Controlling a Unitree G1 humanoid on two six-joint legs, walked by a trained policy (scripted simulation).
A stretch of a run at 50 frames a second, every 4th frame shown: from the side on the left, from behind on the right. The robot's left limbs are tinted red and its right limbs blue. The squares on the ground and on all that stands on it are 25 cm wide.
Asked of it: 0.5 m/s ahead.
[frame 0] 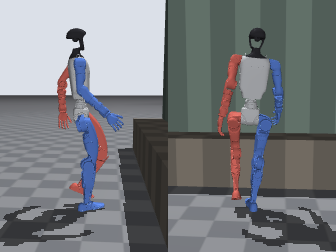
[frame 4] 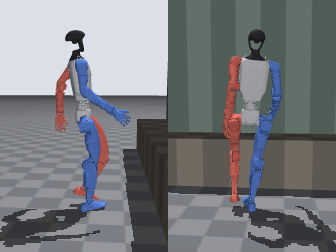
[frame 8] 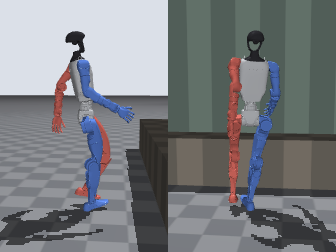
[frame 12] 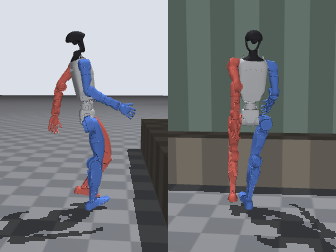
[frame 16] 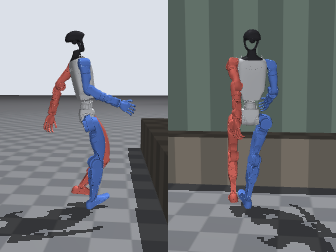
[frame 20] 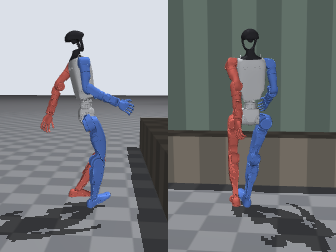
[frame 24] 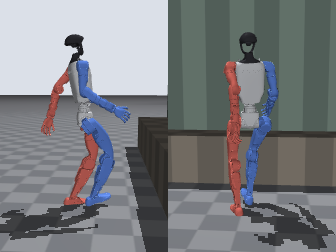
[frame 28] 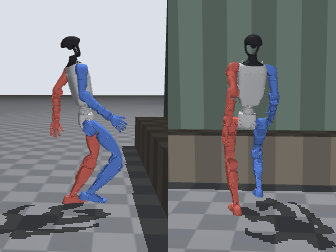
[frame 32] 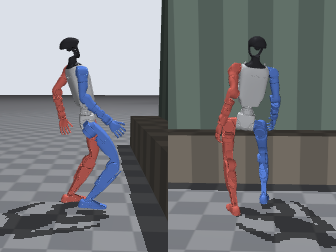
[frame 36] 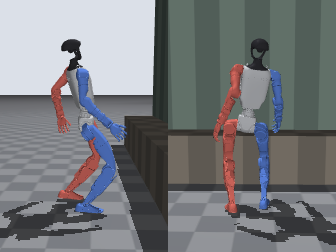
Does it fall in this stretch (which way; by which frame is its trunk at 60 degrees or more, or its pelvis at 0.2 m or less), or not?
no
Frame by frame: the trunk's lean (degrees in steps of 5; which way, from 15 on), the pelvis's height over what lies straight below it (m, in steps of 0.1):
0: 5, 0.8
4: 10, 0.8
8: 10, 0.8
12: 10, 0.8
16: 10, 0.8
20: 10, 0.8
24: 10, 0.8
28: 15 backward, 0.7
32: 20 backward and to its right, 0.7
36: 15 backward and to its right, 0.7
